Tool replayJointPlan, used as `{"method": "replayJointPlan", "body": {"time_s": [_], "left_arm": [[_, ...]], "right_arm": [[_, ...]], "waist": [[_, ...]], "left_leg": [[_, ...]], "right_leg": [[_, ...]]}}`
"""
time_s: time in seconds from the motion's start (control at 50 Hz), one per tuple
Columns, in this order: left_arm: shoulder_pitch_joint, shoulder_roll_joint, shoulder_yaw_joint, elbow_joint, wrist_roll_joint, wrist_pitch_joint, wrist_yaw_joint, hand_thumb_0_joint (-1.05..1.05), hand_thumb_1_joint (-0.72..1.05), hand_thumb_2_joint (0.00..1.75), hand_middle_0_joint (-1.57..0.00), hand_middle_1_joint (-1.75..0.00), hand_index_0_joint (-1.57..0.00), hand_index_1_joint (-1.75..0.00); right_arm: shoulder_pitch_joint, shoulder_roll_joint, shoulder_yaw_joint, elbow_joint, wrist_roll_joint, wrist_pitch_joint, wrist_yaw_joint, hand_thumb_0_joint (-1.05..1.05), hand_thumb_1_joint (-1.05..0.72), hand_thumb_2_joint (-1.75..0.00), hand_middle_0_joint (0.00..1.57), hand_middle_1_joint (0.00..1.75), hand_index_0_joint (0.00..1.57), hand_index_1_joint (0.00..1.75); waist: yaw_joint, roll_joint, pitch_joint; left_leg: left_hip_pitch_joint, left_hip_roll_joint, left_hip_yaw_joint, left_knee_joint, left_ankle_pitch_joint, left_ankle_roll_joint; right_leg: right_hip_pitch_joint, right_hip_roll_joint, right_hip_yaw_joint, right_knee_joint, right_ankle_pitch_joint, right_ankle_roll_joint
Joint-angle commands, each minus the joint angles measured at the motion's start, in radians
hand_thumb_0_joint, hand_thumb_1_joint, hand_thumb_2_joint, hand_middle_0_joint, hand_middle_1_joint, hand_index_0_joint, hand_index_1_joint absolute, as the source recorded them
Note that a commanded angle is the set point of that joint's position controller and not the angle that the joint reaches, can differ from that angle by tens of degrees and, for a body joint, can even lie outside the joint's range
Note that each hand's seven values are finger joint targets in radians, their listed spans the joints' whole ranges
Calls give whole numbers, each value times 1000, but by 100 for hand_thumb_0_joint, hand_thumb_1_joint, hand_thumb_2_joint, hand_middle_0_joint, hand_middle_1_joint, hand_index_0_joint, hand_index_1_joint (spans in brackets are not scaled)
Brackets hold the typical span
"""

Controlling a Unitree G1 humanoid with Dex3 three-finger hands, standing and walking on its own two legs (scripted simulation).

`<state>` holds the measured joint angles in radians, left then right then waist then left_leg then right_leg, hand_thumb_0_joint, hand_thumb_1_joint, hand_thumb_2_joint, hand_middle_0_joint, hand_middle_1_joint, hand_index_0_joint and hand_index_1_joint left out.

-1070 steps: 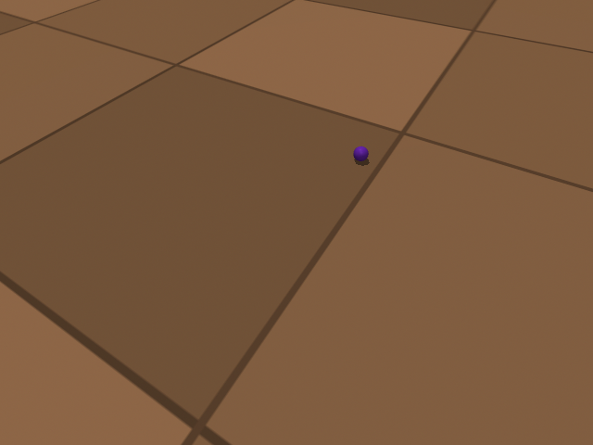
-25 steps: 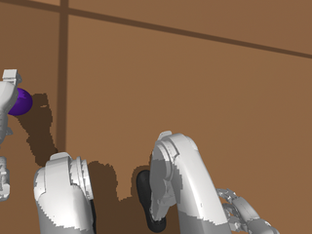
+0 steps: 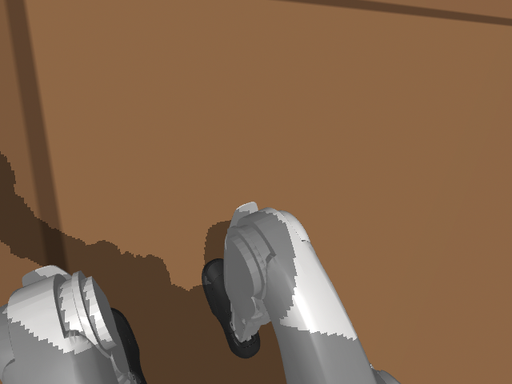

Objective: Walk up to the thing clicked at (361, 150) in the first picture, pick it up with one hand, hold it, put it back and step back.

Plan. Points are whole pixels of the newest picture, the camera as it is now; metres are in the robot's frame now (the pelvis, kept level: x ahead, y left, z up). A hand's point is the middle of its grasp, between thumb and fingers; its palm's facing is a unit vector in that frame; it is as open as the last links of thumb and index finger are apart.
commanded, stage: rest palm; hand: left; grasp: from above
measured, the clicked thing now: out of the picture +0.47 +0.32 -0.27
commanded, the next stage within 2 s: close in 0.62 s
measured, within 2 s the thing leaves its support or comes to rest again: neither
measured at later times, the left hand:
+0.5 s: hand out of the picture +0.46 +0.32 -0.25, palm faces -0.42 -0.13 -0.90, open 14.0 cm
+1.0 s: hand out of the picture +0.45 +0.32 -0.25, palm faces -0.44 -0.13 -0.89, open 13.1 cm
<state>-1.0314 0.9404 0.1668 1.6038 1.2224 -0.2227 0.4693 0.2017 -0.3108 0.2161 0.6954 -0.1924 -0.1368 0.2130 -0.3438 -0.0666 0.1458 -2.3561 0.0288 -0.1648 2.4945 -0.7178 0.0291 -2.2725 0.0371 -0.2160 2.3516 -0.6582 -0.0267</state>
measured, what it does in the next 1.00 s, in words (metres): stands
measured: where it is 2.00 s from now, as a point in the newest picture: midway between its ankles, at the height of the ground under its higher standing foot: (185, 351)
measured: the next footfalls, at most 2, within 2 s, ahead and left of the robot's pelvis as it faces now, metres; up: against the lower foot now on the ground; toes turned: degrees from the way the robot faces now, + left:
none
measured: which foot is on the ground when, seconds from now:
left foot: down 0.00-1.00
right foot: down 0.00-1.00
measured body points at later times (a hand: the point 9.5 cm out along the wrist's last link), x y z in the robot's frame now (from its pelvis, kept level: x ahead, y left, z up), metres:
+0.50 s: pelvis +0.00 +0.01 -0.01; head +0.28 +0.13 +0.32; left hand +0.48 +0.33 -0.20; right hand +0.05 -0.25 -0.06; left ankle +0.06 +0.12 -0.28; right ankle +0.10 -0.10 -0.28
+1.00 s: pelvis +0.00 +0.01 -0.01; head +0.28 +0.12 +0.32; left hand +0.47 +0.33 -0.20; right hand +0.03 -0.25 -0.06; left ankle +0.06 +0.12 -0.28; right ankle +0.10 -0.10 -0.28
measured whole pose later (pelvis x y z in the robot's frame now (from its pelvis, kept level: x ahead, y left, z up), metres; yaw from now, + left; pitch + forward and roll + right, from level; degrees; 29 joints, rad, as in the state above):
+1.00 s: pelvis +0.00 +0.01 -0.01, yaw -3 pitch +29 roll -15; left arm -1.07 1.04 0.13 1.72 1.31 -0.24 0.59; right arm 0.15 -0.35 0.30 0.65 -0.23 -0.22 0.24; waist -0.38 -0.13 0.16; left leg -2.35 0.03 -0.21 2.54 -0.73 0.04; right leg -2.24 0.06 -0.25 2.35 -0.65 -0.01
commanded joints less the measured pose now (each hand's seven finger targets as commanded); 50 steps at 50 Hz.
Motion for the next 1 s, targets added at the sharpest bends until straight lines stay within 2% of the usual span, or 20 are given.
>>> {"method": "replayJointPlan", "body": {"time_s": [0.0, 0.04, 0.06, 0.14, 0.16, 0.2, 0.22, 0.26, 0.36, 0.38, 0.48, 0.6, 0.66, 0.74, 0.8, 0.86, 0.88, 0.9, 0.92, 0.98], "left_arm": [[-255, 219, -37, -125, 20, -58, 49, 0, -53, 97, -6, -100, -6, -100], [-252, 238, -31, -108, 44, -70, 79, 0, -53, 100, -7, -100, -6, -101], [-266, 220, -50, -79, 58, -71, 90, 0, -52, 99, -6, -100, -6, -100], [-279, 208, -66, -16, 101, -57, 147, 0, -53, 101, -7, -100, -6, -100], [-291, 203, -70, 1, 103, -50, 158, 0, -51, 101, -7, -100, -7, -100], [-299, 221, -52, -2, 115, -36, 187, 0, -51, 102, -8, -101, -7, -101], [-297, 182, -82, 48, 117, -23, 193, 0, -50, 101, -8, -100, -8, -101], [-332, 215, -64, 24, 122, -7, 206, 0, -51, 99, -7, -102, -7, -102], [-368, 238, -31, 8, 105, 36, 211, 0, -51, 95, -6, -102, -7, -101], [-341, 246, -16, 46, 105, 49, 207, 0, -51, 97, -7, -103, -7, -103], [-317, 241, -16, 24, 67, 65, 167, 0, -50, 99, -7, -106, -8, -105], [-305, 254, -35, -3, 25, 40, 117, 0, -49, 101, -8, -107, -8, -107], [-261, 293, -19, -19, 7, 14, 111, 0, -49, 101, -7, -108, -8, -108], [-243, 325, -12, -14, 21, -15, 122, 0, -44, 95, -8, -109, -11, -107], [-276, 335, -18, -9, 47, -27, 136, 0, -41, 97, -11, -108, -13, -106], [-298, 364, 1, -51, 54, -34, 159, 0, -37, 98, -14, -107, -16, -105], [-262, 342, -11, -6, 65, -28, 165, 0, -37, 99, -14, -108, -16, -107], [-252, 341, -10, 28, 65, -23, 171, 0, -35, 100, -16, -109, -17, -107], [-280, 296, -49, 21, 73, -22, 164, 0, -34, 100, -15, -109, -17, -107], [-303, 307, -42, 20, 63, -13, 165, 0, -32, 95, -17, -108, -19, -105]], "right_arm": [[195, -296, -87, 3, -7, -5, -12, 0, -89, -90, 20, 30, 20, 30], [187, -305, -88, 19, -10, -2, -13, 0, -90, -90, 20, 30, 20, 30], [184, -307, -79, 15, -13, -6, -11, 0, -89, -90, 20, 30, 20, 30], [164, -318, -69, 4, -21, -26, -4, 0, -89, -90, 20, 30, 20, 30], [161, -319, -68, 4, -26, -34, 0, 0, -89, -90, 20, 30, 20, 30], [141, -328, -69, -1, -26, -47, 3, 0, -89, -90, 20, 30, 20, 30], [145, -329, -66, 4, -27, -55, 9, 0, -89, -90, 20, 30, 20, 30], [129, -342, -71, -4, -31, -71, 18, 0, -90, -90, 20, 30, 20, 30], [125, -354, -74, -19, -30, -88, 35, 0, -90, -90, 20, 30, 20, 30], [139, -350, -69, -8, -35, -87, 40, 0, -90, -91, 20, 30, 20, 30], [146, -335, -64, -14, -30, -90, 47, 0, -91, -91, 20, 30, 20, 30], [165, -332, -40, -17, -24, -86, 44, 0, -90, -90, 20, 30, 20, 30], [164, -334, -31, -19, -16, -78, 34, 0, -90, -91, 20, 30, 20, 30], [155, -331, -15, -23, -21, -69, 29, 0, -90, -90, 20, 30, 20, 30], [160, -339, -9, -29, -29, -70, 29, 0, -90, -90, 20, 30, 20, 30], [147, -362, -22, -30, -28, -69, 22, 0, -89, -90, 20, 30, 20, 30], [141, -357, -19, -30, -32, -72, 21, 0, -89, -90, 20, 30, 20, 30], [141, -347, -12, -26, -34, -74, 23, 0, -90, -90, 20, 30, 20, 30], [142, -357, -19, -31, -35, -80, 25, 0, -89, -90, 20, 30, 20, 30], [134, -363, -25, -33, -32, -86, 20, 0, -89, -90, 20, 30, 20, 30]], "waist": [[-26, 442, -760], [-20, 463, -753], [-39, 459, -713], [-53, 431, -650], [-66, 431, -621], [-50, 441, -645], [-69, 448, -613], [-74, 468, -617], [-73, 533, -657], [-89, 519, -646], [-86, 508, -673], [-92, 458, -672], [-70, 437, -684], [-56, 430, -686], [-82, 453, -646], [-68, 489, -666], [-60, 489, -663], [-73, 464, -624], [-96, 453, -598], [-83, 467, -592]], "left_leg": [[516, 0, 31, -220, 255, -3], [534, 5, 24, -234, 239, -8], [519, 6, 13, -238, 229, -12], [493, 6, 13, -238, 212, -9], [488, 8, 12, -235, 204, -8], [510, 10, 6, -245, 215, -13], [512, 11, 1, -248, 219, -18], [529, 16, -9, -251, 205, -21], [567, 19, -21, -266, 218, -31], [565, 21, -16, -249, 228, -27], [545, 15, 4, -223, 269, -16], [518, 15, -1, -206, 289, -6], [484, 13, 6, -206, 283, 0], [482, 16, 3, -202, 274, -1], [493, 20, -7, -208, 251, -6], [510, 24, -17, -226, 242, -14], [515, 24, -11, -225, 244, -15], [481, 25, -12, -217, 217, -10], [478, 26, -12, -213, 211, -10], [482, 25, -21, -233, 176, -13]], "right_leg": [[419, 54, -14, -213, 263, -7], [397, 59, -25, -210, 251, -11], [357, 56, -36, -198, 237, -12], [321, 58, -43, -193, 237, -8], [306, 60, -44, -189, 235, -6], [307, 61, -46, -187, 245, -7], [286, 56, -50, -175, 249, -5], [274, 57, -50, -170, 242, -4], [276, 46, -51, -160, 240, -5], [294, 50, -50, -158, 259, -4], [352, 52, -37, -173, 292, -2], [395, 51, -40, -187, 308, 4], [442, 60, -36, -205, 306, 5], [446, 67, -40, -201, 299, 3], [410, 62, -46, -189, 280, 1], [396, 67, -54, -189, 262, -4], [403, 70, -53, -190, 269, -4], [384, 72, -55, -189, 253, -1], [363, 69, -55, -190, 250, 1], [335, 65, -59, -196, 212, -3]]}}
